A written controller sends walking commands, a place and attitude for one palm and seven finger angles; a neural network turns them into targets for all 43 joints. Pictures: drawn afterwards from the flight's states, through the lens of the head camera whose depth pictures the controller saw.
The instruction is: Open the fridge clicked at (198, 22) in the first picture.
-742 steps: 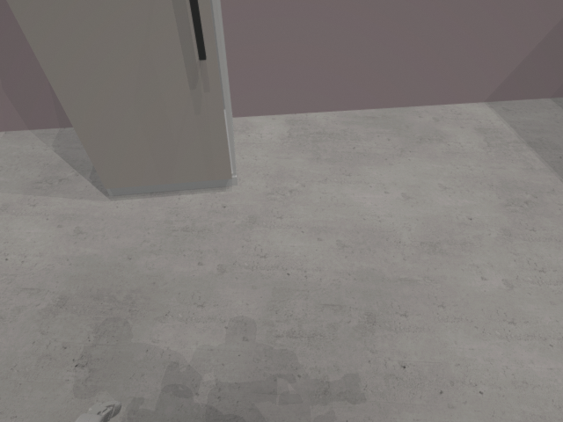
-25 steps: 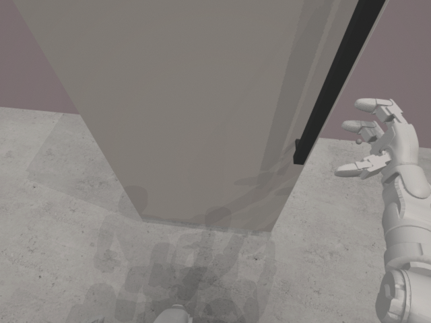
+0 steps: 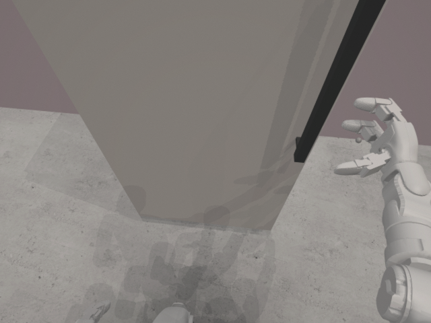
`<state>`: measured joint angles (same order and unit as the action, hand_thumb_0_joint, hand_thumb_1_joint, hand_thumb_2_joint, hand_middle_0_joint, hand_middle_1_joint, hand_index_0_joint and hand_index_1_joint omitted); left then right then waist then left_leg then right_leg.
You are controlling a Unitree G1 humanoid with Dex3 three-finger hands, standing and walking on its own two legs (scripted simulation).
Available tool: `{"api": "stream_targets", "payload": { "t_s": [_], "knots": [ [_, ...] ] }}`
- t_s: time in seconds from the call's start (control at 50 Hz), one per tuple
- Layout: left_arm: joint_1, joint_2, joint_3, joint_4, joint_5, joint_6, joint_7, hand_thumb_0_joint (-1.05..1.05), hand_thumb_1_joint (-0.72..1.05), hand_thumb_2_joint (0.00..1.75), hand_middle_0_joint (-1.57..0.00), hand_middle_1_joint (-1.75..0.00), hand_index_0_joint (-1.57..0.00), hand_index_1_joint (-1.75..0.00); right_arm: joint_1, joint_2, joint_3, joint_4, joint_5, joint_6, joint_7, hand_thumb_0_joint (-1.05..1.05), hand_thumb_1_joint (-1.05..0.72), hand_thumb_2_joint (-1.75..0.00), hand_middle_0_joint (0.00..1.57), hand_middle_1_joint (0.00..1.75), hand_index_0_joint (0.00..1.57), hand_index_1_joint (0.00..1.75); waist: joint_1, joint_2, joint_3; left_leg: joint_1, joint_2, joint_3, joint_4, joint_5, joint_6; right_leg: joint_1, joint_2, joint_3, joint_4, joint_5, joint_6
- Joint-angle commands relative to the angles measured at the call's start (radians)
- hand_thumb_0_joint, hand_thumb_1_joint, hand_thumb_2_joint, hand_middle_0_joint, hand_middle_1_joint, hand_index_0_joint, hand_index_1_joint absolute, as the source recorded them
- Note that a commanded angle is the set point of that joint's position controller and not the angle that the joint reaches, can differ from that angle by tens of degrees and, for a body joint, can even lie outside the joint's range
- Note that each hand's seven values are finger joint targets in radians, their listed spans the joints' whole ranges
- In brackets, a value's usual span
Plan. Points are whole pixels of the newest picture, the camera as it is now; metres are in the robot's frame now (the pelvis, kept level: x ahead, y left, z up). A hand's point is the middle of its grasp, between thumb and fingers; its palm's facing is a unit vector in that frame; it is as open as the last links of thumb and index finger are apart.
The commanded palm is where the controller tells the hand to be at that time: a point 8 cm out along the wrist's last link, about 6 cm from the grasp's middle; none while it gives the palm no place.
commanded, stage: feel for the door with the fingertips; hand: right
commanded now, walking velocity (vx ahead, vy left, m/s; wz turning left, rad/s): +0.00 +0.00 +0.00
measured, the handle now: (337, 62) +0.51 -0.13 +0.21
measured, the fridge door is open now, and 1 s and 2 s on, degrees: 0 0 0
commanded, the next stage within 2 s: slide the fingers in behind the handle in 0.88 s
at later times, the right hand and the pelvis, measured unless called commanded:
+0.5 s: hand (334, 133) +0.45 -0.16 +0.10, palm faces -0.01 +1.00 +0.00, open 14.0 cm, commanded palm +0.42 -0.21 +0.11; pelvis +0.00 +0.00 +0.00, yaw +0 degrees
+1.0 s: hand (337, 127) +0.47 -0.17 +0.10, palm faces -0.01 +1.00 +0.00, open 13.7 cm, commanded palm +0.45 -0.21 +0.11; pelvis +0.00 +0.00 +0.00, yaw -1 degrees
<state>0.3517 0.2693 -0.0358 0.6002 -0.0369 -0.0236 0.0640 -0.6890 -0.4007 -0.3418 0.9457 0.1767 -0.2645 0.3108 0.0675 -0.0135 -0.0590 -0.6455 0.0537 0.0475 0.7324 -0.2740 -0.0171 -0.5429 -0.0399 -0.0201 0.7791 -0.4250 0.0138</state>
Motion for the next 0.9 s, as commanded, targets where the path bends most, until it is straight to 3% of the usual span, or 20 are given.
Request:
{"api": "stream_targets", "payload": {
  "t_s": [0.0,0.08,0.18,0.24,0.26,0.32,0.36,0.42,0.48,0.52,0.56,0.6,0.64,0.66,0.7,0.74,0.8,0.82,0.84,0.88],
  "knots": [
    [0.058,0.147,0.062,-0.091,0.001,-0.037,0.019,0.0,0.9,0.9,-0.2,-0.3,-0.2,-0.3,-0.446,-0.2,-0.002,-0.23,0.035,-0.068,0.011,0.0,0.5,-0.3,0.3,1.2,0.3,1.2,0.019,-0.027,-0.376,0.329,-0.052,-0.019,-0.044,0.267,0.035,0.021,0.04,-0.005,-0.114,0.263,-0.024],
    [0.068,0.146,0.067,-0.082,0.004,-0.044,0.015,0.0,0.9,0.9,-0.2,-0.3,-0.2,-0.3,-0.465,-0.154,0.027,-0.248,0.035,-0.066,-0.004,0.0,0.5,-0.3,0.3,1.2,0.3,1.2,0.023,-0.029,-0.395,0.309,-0.054,-0.009,-0.041,0.269,0.037,0.053,0.04,0.006,-0.113,0.286,-0.022],
    [0.071,0.141,0.072,-0.085,0.008,-0.042,-0.001,0.0,0.9,0.9,-0.2,-0.3,-0.2,-0.3,-0.389,-0.148,0.007,-0.277,0.024,-0.061,-0.051,0.0,0.5,-0.3,0.3,1.2,0.3,1.2,-0.005,-0.018,-0.401,0.344,-0.053,-0.006,-0.033,0.315,0.039,0.043,0.04,0.001,-0.116,0.335,-0.017],
    [0.062,0.14,0.069,-0.09,0.01,-0.036,-0.003,0.0,0.9,0.9,-0.2,-0.3,-0.2,-0.3,-0.381,-0.141,0.011,-0.261,0.01,-0.054,-0.081,0.0,0.5,-0.3,0.3,1.2,0.3,1.2,0.003,0.012,-0.342,0.335,-0.052,-0.004,-0.044,0.275,0.037,0.01,0.04,-0.004,-0.127,0.284,-0.021],
    [0.06,0.14,0.069,-0.092,0.009,-0.035,-0.003,0.0,0.9,0.9,-0.2,-0.3,-0.2,-0.3,-0.403,-0.162,-0.002,-0.278,0.003,-0.057,-0.092,0.0,0.5,-0.3,0.3,1.2,0.3,1.2,0.001,0.016,-0.354,0.34,-0.052,-0.009,-0.044,0.269,0.035,0.009,0.039,-0.003,-0.13,0.274,-0.021],
    [0.056,0.13,0.071,-0.094,0.011,-0.04,-0.006,0.0,0.9,0.9,-0.2,-0.3,-0.2,-0.3,-0.438,-0.115,0.031,-0.324,-0.006,-0.072,-0.112,0.0,0.5,-0.3,0.3,1.2,0.3,1.2,0.003,-0.026,-0.384,0.331,-0.054,-0.008,-0.04,0.279,0.039,0.051,0.04,-0.003,-0.128,0.294,-0.018],
    [0.057,0.132,0.068,-0.086,0.011,-0.038,-0.002,0.0,0.9,0.9,-0.2,-0.3,-0.2,-0.3,-0.45,-0.15,0.009,-0.299,-0.012,-0.078,-0.123,0.0,0.5,-0.3,0.3,1.2,0.3,1.2,0.007,-0.005,-0.377,0.339,-0.054,-0.012,-0.04,0.28,0.037,0.037,0.039,-0.004,-0.127,0.287,-0.019],
    [0.06,0.132,0.067,-0.072,0.012,-0.041,0.0,0.0,0.9,0.9,-0.2,-0.3,-0.2,-0.3,-0.49,-0.138,0.021,-0.253,-0.021,-0.079,-0.128,0.0,0.5,-0.3,0.3,1.2,0.3,1.2,0.02,-0.004,-0.358,0.32,-0.052,-0.013,-0.043,0.263,0.035,0.031,0.04,-0.003,-0.128,0.262,-0.018],
    [0.063,0.13,0.066,-0.075,0.015,-0.041,-0.002,0.0,0.9,0.9,-0.2,-0.3,-0.2,-0.3,-0.461,-0.137,0.014,-0.236,-0.024,-0.083,-0.122,0.0,0.5,-0.3,0.3,1.2,0.3,1.2,0.006,-0.013,-0.395,0.344,-0.051,-0.015,-0.034,0.301,0.039,0.037,0.043,-0.008,-0.123,0.301,-0.018],
    [0.068,0.133,0.065,-0.069,0.013,-0.04,-0.003,0.0,0.9,0.9,-0.2,-0.3,-0.2,-0.3,-0.477,-0.109,0.04,-0.193,-0.021,-0.076,-0.111,0.0,0.5,-0.3,0.3,1.2,0.3,1.2,0.024,0.011,-0.35,0.313,-0.053,-0.009,-0.04,0.29,0.037,0.025,0.039,-0.007,-0.123,0.286,-0.017],
    [0.075,0.139,0.069,-0.068,0.013,-0.038,-0.002,0.0,0.9,0.9,-0.2,-0.3,-0.2,-0.3,-0.477,-0.137,0.014,-0.179,-0.016,-0.079,-0.107,0.0,0.5,-0.3,0.3,1.2,0.3,1.2,0.016,0.014,-0.372,0.328,-0.053,-0.013,-0.036,0.292,0.037,0.016,0.04,-0.009,-0.12,0.286,-0.019],
    [0.075,0.14,0.066,-0.066,0.013,-0.037,-0.002,0.0,0.9,0.9,-0.2,-0.3,-0.2,-0.3,-0.516,-0.129,0.026,-0.158,-0.015,-0.076,-0.1,0.0,0.5,-0.3,0.3,1.2,0.3,1.2,0.029,0.014,-0.353,0.315,-0.05,-0.016,-0.042,0.269,0.034,-0.001,0.043,-0.011,-0.119,0.252,-0.02],
    [0.085,0.146,0.065,-0.062,0.015,-0.035,0.001,0.0,0.9,0.9,-0.2,-0.3,-0.2,-0.3,-0.536,-0.16,0.009,-0.126,-0.017,-0.082,-0.1,0.0,0.5,-0.3,0.3,1.2,0.3,1.2,0.035,0.062,-0.335,0.319,-0.051,-0.017,-0.045,0.237,0.033,-0.028,0.043,-0.003,-0.118,0.222,-0.025],
    [0.085,0.147,0.066,-0.06,0.015,-0.035,0.001,0.0,0.9,0.9,-0.2,-0.3,-0.2,-0.3,-0.552,-0.188,-0.011,-0.132,-0.023,-0.089,-0.101,0.0,0.5,-0.3,0.3,1.2,0.3,1.2,0.029,0.027,-0.359,0.321,-0.05,-0.023,-0.04,0.247,0.034,-0.021,0.044,-0.006,-0.116,0.23,-0.024],
    [0.09,0.141,0.068,-0.062,0.017,-0.035,-0.001,0.0,0.9,0.9,-0.2,-0.3,-0.2,-0.3,-0.58,-0.17,0.009,-0.165,-0.027,-0.105,-0.096,0.0,0.5,-0.3,0.3,1.2,0.3,1.2,0.031,-0.021,-0.404,0.316,-0.051,-0.022,-0.03,0.275,0.037,0.011,0.046,-0.005,-0.106,0.266,-0.023],
    [0.101,0.144,0.07,-0.054,0.018,-0.035,0.0,0.0,0.9,0.9,-0.2,-0.3,-0.2,-0.3,-0.589,-0.172,0.012,-0.149,-0.024,-0.113,-0.093,0.0,0.5,-0.3,0.3,1.2,0.3,1.2,0.041,0.0,-0.413,0.319,-0.054,-0.02,-0.026,0.284,0.037,0.01,0.044,-0.001,-0.097,0.277,-0.024],
    [0.104,0.143,0.073,-0.052,0.017,-0.033,-0.003,0.0,0.9,0.9,-0.2,-0.3,-0.2,-0.3,-0.583,-0.155,0.02,-0.146,-0.022,-0.113,-0.09,0.0,0.5,-0.3,0.3,1.2,0.3,1.2,0.036,-0.041,-0.426,0.297,-0.055,-0.018,-0.026,0.29,0.037,0.03,0.043,-0.002,-0.097,0.293,-0.02],
    [0.106,0.144,0.07,-0.046,0.016,-0.034,-0.003,0.0,0.9,0.9,-0.2,-0.3,-0.2,-0.3,-0.624,-0.132,0.048,-0.148,-0.02,-0.11,-0.089,0.0,0.5,-0.3,0.3,1.2,0.3,1.2,0.057,-0.038,-0.402,0.273,-0.055,-0.015,-0.031,0.271,0.034,0.027,0.042,0.0,-0.098,0.272,-0.021],
    [0.117,0.147,0.071,-0.039,0.019,-0.034,-0.001,0.0,0.9,0.9,-0.2,-0.3,-0.2,-0.3,-0.64,-0.156,0.029,-0.131,-0.019,-0.112,-0.093,0.0,0.5,-0.3,0.3,1.2,0.3,1.2,0.058,0.006,-0.393,0.287,-0.056,-0.012,-0.03,0.263,0.035,0.007,0.042,0.008,-0.097,0.266,-0.024],
    [0.118,0.152,0.072,-0.035,0.016,-0.031,0.001,0.0,0.9,0.9,-0.2,-0.3,-0.2,-0.3,-0.658,-0.169,0.031,-0.11,-0.03,-0.106,-0.095,0.0,0.5,-0.3,0.3,1.2,0.3,1.2,0.066,-0.012,-0.381,0.266,-0.055,-0.017,-0.037,0.238,0.032,-0.001,0.042,0.007,-0.102,0.236,-0.023]
  ]
}}
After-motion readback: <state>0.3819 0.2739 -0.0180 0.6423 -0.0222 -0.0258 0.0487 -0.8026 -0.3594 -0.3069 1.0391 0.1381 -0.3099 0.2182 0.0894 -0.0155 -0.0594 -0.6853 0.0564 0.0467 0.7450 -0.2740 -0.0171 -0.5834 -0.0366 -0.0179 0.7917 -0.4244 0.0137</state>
